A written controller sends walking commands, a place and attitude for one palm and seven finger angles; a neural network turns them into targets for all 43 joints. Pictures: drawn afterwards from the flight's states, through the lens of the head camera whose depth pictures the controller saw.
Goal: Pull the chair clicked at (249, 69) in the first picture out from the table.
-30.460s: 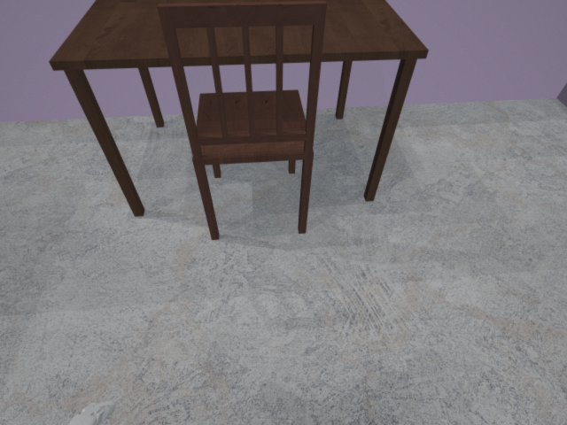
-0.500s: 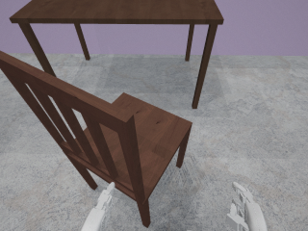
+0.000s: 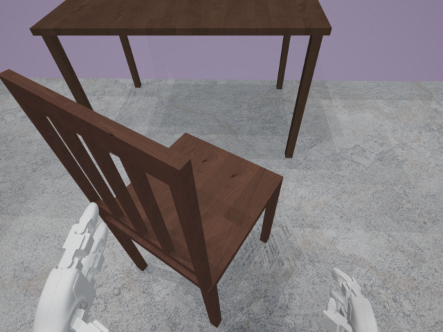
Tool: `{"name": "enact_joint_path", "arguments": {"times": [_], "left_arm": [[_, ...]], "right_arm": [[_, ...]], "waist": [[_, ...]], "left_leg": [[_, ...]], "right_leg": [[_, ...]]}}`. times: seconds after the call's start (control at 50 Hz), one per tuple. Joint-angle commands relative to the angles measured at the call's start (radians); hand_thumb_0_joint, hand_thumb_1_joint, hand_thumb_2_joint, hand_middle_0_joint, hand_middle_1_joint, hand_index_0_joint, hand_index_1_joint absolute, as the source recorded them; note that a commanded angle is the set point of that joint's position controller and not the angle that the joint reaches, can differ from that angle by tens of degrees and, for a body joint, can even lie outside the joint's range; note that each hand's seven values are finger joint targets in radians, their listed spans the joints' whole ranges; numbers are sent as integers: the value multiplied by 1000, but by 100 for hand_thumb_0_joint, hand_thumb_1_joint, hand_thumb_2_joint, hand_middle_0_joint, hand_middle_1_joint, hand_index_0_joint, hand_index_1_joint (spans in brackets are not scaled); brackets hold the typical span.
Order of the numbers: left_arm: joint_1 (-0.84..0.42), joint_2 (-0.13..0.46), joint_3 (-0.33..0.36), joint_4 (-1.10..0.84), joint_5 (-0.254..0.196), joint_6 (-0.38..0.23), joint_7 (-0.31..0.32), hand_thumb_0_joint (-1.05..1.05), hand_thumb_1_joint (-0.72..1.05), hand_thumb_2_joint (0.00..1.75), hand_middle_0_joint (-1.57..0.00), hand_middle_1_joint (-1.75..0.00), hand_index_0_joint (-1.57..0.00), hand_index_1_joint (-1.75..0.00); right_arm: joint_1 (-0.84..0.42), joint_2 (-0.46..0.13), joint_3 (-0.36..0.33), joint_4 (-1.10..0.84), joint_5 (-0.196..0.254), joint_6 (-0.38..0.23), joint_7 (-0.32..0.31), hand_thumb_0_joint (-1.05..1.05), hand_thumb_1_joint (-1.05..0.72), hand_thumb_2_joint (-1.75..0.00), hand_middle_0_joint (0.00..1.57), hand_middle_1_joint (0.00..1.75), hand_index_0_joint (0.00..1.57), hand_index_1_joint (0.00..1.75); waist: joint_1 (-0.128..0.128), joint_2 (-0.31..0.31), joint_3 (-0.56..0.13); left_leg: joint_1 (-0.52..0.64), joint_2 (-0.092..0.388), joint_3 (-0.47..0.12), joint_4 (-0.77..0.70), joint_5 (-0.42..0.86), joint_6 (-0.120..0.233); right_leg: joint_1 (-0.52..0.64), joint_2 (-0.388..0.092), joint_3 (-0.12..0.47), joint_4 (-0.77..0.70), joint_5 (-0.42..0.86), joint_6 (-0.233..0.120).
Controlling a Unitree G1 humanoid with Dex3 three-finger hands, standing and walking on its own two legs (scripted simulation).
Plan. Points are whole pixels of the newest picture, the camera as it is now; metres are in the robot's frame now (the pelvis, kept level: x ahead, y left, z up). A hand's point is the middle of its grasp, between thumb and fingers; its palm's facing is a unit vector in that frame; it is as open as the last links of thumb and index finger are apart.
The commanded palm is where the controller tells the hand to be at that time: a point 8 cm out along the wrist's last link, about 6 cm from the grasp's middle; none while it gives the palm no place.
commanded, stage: draw the hand back to the body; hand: left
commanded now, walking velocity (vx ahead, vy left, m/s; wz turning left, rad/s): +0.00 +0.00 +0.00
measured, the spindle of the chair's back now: (122, 193) +0.38 +0.24 +0.01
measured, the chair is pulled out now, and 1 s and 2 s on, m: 0.65 0.65 0.65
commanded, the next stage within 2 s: step back with the hand held close in 1.06 s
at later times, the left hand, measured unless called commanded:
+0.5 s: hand (35, 233) +0.21 +0.24 +0.19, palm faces +0.37 -0.83 -0.41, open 12.0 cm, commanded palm +0.16 +0.28 +0.21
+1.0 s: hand (5, 211) +0.22 +0.26 +0.22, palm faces +0.42 -0.81 -0.41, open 7.5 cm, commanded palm +0.17 +0.31 +0.24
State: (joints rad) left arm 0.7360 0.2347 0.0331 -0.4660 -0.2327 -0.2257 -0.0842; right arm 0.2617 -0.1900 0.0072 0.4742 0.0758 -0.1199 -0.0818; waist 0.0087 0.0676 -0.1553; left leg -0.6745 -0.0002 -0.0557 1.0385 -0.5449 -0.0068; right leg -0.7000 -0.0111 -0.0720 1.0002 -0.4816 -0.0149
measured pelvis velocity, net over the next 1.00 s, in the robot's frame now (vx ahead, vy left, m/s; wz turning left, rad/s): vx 0.03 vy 0.01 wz -0.02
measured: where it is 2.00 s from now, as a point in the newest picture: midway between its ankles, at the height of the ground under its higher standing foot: outside the picture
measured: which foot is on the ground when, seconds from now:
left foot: down 0.00-1.00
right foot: down 0.00-1.00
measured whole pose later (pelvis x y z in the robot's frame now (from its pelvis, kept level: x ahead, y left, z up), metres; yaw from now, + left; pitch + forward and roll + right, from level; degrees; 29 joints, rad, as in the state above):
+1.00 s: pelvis +0.03 +0.01 +0.07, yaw -1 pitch -3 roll +0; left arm 0.52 0.36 0.32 -0.42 -0.08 -0.06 0.14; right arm 0.20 -0.23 0.00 0.66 0.02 -0.11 -0.07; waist 0.06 0.06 0.02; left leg -0.07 0.00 -0.02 0.44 -0.31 0.00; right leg -0.12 0.00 -0.04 0.44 -0.26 0.00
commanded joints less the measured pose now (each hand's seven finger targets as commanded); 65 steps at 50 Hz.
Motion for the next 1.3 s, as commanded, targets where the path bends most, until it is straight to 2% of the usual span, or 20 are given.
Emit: {"name": "enact_joint_path", "arguments": {"times": [0.0,0.02,0.04,0.12,0.24,0.32,0.42,0.54,0.66,0.74,0.88,0.92,0.98,1.04,1.16,1.18,1.2,1.22,1.24,1.28], "left_arm": [[60,146,93,-259,141,87,152,0,-30,32,-4,-5,-4,-5],[49,164,116,-254,149,114,175,0,-26,34,-4,-6,-4,-6],[67,116,80,-238,159,134,188,0,-22,36,-4,-7,-4,-7],[12,190,138,-250,171,172,235,0,-8,43,-7,-10,-7,-10],[-89,241,213,-268,176,169,270,0,14,53,-10,-14,-10,-14],[-126,254,262,-218,175,159,273,0,28,60,-12,-17,-12,-17],[-153,265,318,-171,169,145,267,0,47,69,-14,-21,-14,-21],[-238,312,400,-218,164,116,264,0,68,80,-17,-26,-17,-26],[-336,347,475,-144,154,103,262,0,90,90,-20,-30,-20,-30],[-282,250,394,-58,150,109,237,0,90,90,-20,-30,-20,-30],[-317,341,450,-201,156,81,247,0,90,90,-20,-30,-20,-30],[-321,373,479,-221,159,83,254,0,90,90,-20,-30,-20,-30],[-307,328,452,-191,160,90,255,0,90,90,-20,-30,-20,-30],[-317,295,427,-118,157,102,248,0,90,90,-20,-30,-20,-30],[-344,272,386,-146,159,92,234,0,90,90,-20,-30,-20,-30],[-500,463,561,-234,164,33,242,0,90,90,-20,-30,-20,-30],[-413,398,527,-154,168,21,237,0,90,90,-20,-30,-20,-30],[-408,417,534,-174,172,13,236,0,90,90,-20,-30,-20,-30],[-336,354,493,-141,175,15,232,0,90,90,-20,-30,-20,-30],[-243,311,462,-132,180,18,229,0,90,90,-20,-30,-20,-30]], "right_arm": [[-63,-83,-42,-204,-22,-23,-46,0,-90,-90,20,30,20,30],[-73,-85,-47,-193,-18,-22,-47,0,-90,-90,20,30,20,30],[-71,-79,-39,-183,-24,-13,-46,0,-90,-90,20,30,20,30],[-101,-93,-35,-167,-31,7,-58,0,-90,-90,20,30,20,30],[-119,-96,-16,-129,-33,-19,-65,0,-90,-90,20,30,20,30],[-141,-103,-17,-95,-35,-34,-58,0,-90,-90,20,30,20,30],[-165,-106,-20,-60,-42,-40,-41,0,-90,-90,20,30,20,30],[-173,-107,-19,-30,-51,-57,-22,0,-90,-90,20,30,20,30],[-183,-115,-24,5,-52,-52,-13,0,-90,-90,20,30,20,30],[-194,-122,-33,10,-50,-34,2,0,-90,-90,20,30,20,30],[-202,-125,-36,0,-56,-54,3,0,-90,-90,20,30,20,30],[-203,-125,-33,6,-57,-61,-1,0,-90,-90,20,30,20,30],[-200,-117,-30,14,-56,-63,-1,0,-90,-90,20,30,20,30],[-205,-122,-32,20,-53,-51,-2,0,-90,-90,20,30,20,30],[-208,-130,-36,9,-56,-48,6,0,-90,-90,20,30,20,30],[-182,-159,-43,-17,-48,-32,9,0,-90,-90,20,30,20,30],[-181,-144,-41,7,-55,-25,10,0,-90,-90,20,30,20,30],[-195,-147,-42,-4,-56,-19,9,0,-90,-90,20,30,20,30],[-191,-143,-41,-6,-60,-13,9,0,-90,-90,20,30,20,30],[-196,-150,-46,-21,-64,6,13,0,-90,-90,20,30,20,30]], "waist": [[12,-30,-66],[15,-15,-65],[8,14,-22],[13,-51,11],[20,-4,53],[28,-25,90],[38,-47,103],[44,6,66],[44,-5,113],[40,-46,143],[54,1,33],[58,37,38],[50,48,79],[41,-12,161],[44,3,118],[22,7,189],[15,-34,176],[17,-23,176],[13,-37,155],[14,-28,97]], "left_leg": [[111,11,31,-254,275,23],[121,10,27,-260,282,18],[145,10,33,-274,300,20],[214,15,29,-328,336,26],[334,12,22,-427,371,25],[385,16,16,-480,400,23],[436,19,20,-534,456,21],[515,23,33,-575,569,19],[545,28,41,-615,569,18],[544,32,46,-631,568,22],[586,25,41,-648,554,25],[578,24,36,-647,582,18],[583,26,43,-649,593,15],[553,32,39,-666,544,15],[569,31,39,-671,525,19],[503,58,23,-655,440,40],[503,51,11,-644,408,39],[500,50,10,-647,414,38],[509,54,11,-648,451,34],[525,67,10,-650,547,35]], "right_leg": [[244,-38,64,-268,215,-10],[262,-39,62,-282,220,-11],[260,-37,50,-285,244,-11],[320,-36,43,-350,296,-6],[393,-35,34,-418,317,-7],[439,-30,30,-463,343,-7],[506,-24,29,-503,402,-6],[583,-28,34,-532,514,-6],[596,-24,35,-576,511,-3],[594,-25,29,-592,496,1],[652,-25,42,-603,484,-1],[665,-23,45,-604,511,-6],[644,-22,40,-608,511,-6],[612,-16,37,-622,461,-6],[620,-20,39,-619,436,-4],[544,-69,156,-675,488,-1],[551,-89,159,-679,496,-8],[550,-96,169,-678,530,-13],[562,-96,159,-659,561,-12],[585,-87,132,-623,596,-2]]}}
